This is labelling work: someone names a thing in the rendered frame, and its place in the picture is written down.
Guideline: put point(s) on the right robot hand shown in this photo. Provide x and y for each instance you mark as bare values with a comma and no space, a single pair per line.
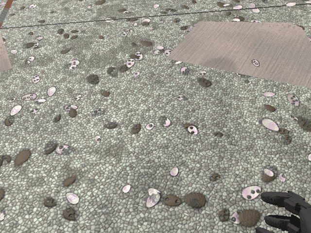
293,203

